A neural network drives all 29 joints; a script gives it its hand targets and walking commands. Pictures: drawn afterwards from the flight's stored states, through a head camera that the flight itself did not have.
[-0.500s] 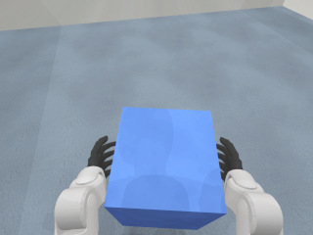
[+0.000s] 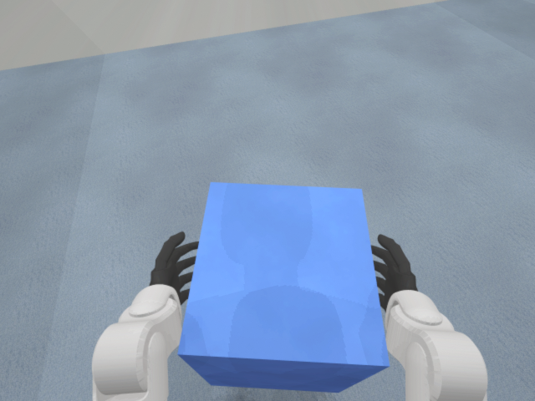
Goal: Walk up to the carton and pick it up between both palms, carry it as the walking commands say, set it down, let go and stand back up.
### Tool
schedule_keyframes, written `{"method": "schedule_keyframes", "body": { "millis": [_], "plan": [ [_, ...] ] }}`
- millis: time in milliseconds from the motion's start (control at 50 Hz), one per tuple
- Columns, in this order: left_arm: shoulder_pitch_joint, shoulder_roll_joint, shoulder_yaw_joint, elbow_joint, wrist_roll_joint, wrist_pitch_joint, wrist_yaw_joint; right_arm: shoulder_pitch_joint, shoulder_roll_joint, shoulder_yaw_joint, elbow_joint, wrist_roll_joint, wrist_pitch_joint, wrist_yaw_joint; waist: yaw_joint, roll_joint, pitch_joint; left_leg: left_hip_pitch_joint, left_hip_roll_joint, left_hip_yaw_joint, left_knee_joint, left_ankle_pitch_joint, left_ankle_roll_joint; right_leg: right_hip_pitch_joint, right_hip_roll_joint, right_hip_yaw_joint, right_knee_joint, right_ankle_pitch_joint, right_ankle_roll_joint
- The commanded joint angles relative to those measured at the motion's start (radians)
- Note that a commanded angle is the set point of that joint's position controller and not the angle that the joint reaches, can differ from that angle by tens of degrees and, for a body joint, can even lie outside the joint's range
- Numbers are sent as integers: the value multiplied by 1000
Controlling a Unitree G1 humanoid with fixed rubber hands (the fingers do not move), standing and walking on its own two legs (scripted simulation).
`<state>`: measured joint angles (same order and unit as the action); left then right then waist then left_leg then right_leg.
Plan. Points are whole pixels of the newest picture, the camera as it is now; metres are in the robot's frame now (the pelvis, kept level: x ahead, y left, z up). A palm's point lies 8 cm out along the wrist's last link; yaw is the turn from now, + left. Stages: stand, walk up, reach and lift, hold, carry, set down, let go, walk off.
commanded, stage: carry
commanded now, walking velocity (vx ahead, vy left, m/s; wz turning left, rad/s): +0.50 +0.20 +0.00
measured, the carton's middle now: (279, 296) +0.27 +0.00 +0.03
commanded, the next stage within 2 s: none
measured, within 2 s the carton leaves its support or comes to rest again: neither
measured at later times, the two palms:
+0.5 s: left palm (183, 143) +0.55 +0.18 +0.09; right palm (338, 141) +0.54 -0.11 +0.09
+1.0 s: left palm (171, 75) +0.82 +0.26 +0.09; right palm (290, 69) +0.80 -0.03 +0.10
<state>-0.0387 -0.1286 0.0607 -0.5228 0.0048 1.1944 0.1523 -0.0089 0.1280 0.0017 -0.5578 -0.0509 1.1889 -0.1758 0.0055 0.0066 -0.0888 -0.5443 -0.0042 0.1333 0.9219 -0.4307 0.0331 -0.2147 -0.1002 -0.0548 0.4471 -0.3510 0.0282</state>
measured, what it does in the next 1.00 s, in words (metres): walks ahead: left foot, then right foot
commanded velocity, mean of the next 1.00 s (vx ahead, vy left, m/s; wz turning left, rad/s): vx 0.50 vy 0.20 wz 0.00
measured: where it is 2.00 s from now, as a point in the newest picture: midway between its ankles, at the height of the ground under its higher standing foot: (250, 211)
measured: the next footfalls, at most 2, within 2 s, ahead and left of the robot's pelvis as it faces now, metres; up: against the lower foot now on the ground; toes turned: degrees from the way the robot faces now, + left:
left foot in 0.12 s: +0.22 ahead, +0.12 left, +0.00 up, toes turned +5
right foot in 0.44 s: +0.35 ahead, -0.10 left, +0.00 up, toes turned -6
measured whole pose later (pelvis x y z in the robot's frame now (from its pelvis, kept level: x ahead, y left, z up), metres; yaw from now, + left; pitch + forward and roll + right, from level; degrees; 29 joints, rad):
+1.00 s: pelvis +0.57 +0.12 +0.00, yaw -3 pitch +2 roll -1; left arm 0.00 -0.13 0.05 -0.55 0.02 1.22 0.15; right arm 0.01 0.13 0.01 -0.55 -0.04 1.19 -0.17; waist -0.01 -0.01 -0.03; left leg -0.13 -0.03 0.15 0.38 -0.29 0.09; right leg -0.41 -0.08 -0.04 0.92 -0.41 0.08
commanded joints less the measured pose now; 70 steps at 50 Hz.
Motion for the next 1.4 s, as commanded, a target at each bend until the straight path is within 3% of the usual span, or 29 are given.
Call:
{"method": "schedule_keyframes", "body": {
  "millis": [0,40,80,140,240,320,420,440,460,480,500,540,580,640,700,720,740,760,840,860,960,1040,1120,1160,1180,1200,1240,1280,1380],
  "plan": [
    [-331,-889,-663,-173,-293,-44,-156,-377,928,647,-128,301,-45,140,19,-220,-192,2,48,-87,-411,140,-13,390,-207,123,-89,862,-97],
    [-262,-859,-642,-138,-285,-45,-154,-351,896,645,-161,300,-47,130,1,-287,-237,251,-15,4,-441,312,-6,248,-181,29,-59,923,-53],
    [-287,-845,-672,-186,-284,-51,-147,-334,873,635,-166,307,-53,132,-31,-118,-343,577,-29,9,-592,321,13,143,-107,-49,251,838,-25],
    [-320,-822,-690,-223,-283,-34,-148,-331,837,613,-164,309,-36,139,-30,237,-319,778,340,-559,-682,279,151,-374,86,-2,718,-229,4],
    [-351,-878,-681,-165,-274,-24,-163,-366,920,657,-126,312,-19,158,-27,18,-161,614,298,-349,-676,449,188,-394,-33,43,568,-121,-18],
    [-323,-864,-680,-173,-254,-22,-150,-375,875,637,-148,313,-17,165,-26,165,-175,557,217,-181,-680,484,172,-242,27,-51,248,-115,-5],
    [-404,-878,-697,-181,-272,-9,-147,-423,865,622,-157,303,-13,157,-3,121,-183,475,147,-55,-467,790,86,43,92,-133,13,224,-38],
    [-354,-874,-674,-155,-269,-7,-140,-414,859,613,-149,298,-8,147,24,38,-251,353,112,20,-293,843,30,285,47,-46,-1,185,-77],
    [-280,-840,-655,-98,-250,1,-134,-338,820,594,-95,270,5,145,33,-78,-323,147,74,28,-70,770,-23,477,-142,235,-32,199,-170],
    [-294,-808,-655,-114,-246,-2,-133,-343,798,604,-104,273,14,146,53,-311,-285,-186,-27,-18,193,287,-64,695,-305,529,-58,629,-311],
    [-336,-823,-679,-149,-268,-15,-131,-370,835,615,-99,303,3,147,37,-300,-326,-263,-37,-134,314,-100,-41,736,-339,529,25,1005,-340],
    [-308,-816,-666,-150,-263,-15,-139,-318,845,605,-71,303,-7,145,35,-219,-275,-443,32,-201,269,-128,-42,819,-345,464,18,1049,-251],
    [-402,-904,-685,-164,-284,-27,-146,-416,913,613,-104,309,-26,151,17,-116,-223,-276,118,-227,-14,-49,-23,564,-317,338,-91,662,-144],
    [-339,-865,-666,-141,-276,-32,-155,-386,881,626,-140,281,-44,140,1,-295,-185,104,95,-135,-436,167,-10,257,-239,90,-135,508,-69],
    [-371,-882,-723,-250,-295,-58,-142,-366,893,621,-185,329,-65,149,-44,-15,-372,692,16,-37,-580,323,-19,-31,-85,-79,285,380,-11],
    [-410,-896,-727,-246,-299,-42,-142,-361,869,582,-161,304,-50,143,-44,244,-359,808,199,-303,-615,257,60,-294,25,-101,535,-1,6],
    [-380,-816,-697,-210,-276,-23,-142,-331,833,573,-91,285,-27,137,-35,282,-267,775,348,-602,-733,225,108,-440,104,-60,688,-231,14],
    [-296,-820,-672,-163,-259,-10,-135,-308,840,584,-101,289,-13,135,-35,146,-249,650,360,-536,-737,18,117,-387,25,34,706,-204,-9],
    [-371,-878,-692,-160,-274,-11,-157,-436,891,640,-180,323,-22,159,-16,34,-153,471,266,-400,-795,-71,91,-327,-22,47,635,-60,-8],
    [-355,-869,-684,-163,-273,-11,-157,-411,886,631,-165,319,-17,159,-22,55,-147,501,289,-335,-790,54,148,-367,-40,26,568,-62,-9],
    [-330,-886,-711,-98,-257,-5,-137,-350,827,570,-128,282,-14,157,-29,113,-155,687,213,-188,-698,623,53,-386,28,-57,458,25,5],
    [-367,-856,-711,-162,-254,-2,-124,-326,824,567,-126,298,-10,158,-35,203,-55,695,200,-153,-652,846,103,-427,45,-107,318,-53,-10],
    [-402,-857,-706,-223,-273,-12,-126,-347,853,608,-150,304,-6,153,-24,119,-176,638,148,-44,-412,1297,54,-85,158,-193,79,45,-42],
    [-327,-872,-689,-198,-276,-16,-129,-421,822,629,-221,323,-15,150,57,49,-403,292,122,35,-50,1133,-26,523,-4,22,-19,213,-135],
    [-342,-888,-685,-192,-280,-22,-130,-419,857,634,-234,328,-22,146,51,-214,-447,-91,21,-12,271,446,-71,794,-279,424,-7,619,-271],
    [-295,-882,-680,-145,-271,-29,-123,-360,850,636,-183,333,-16,147,40,-291,-367,-308,-76,-113,469,-113,-78,809,-362,578,24,1065,-372],
    [-350,-872,-688,-185,-282,-23,-134,-334,865,596,-118,313,-21,141,30,-92,-319,-382,27,-275,509,-85,-41,722,-381,528,-1,912,-307],
    [-369,-899,-691,-199,-288,-44,-141,-370,897,623,-138,311,-41,150,19,-142,-236,-398,114,-272,172,-72,-29,649,-310,398,-87,679,-170],
    [-311,-864,-680,-174,-280,-51,-154,-354,866,629,-166,282,-50,140,-5,-301,-190,211,19,-35,-436,287,-16,167,-190,7,-123,615,-69]
  ]
}}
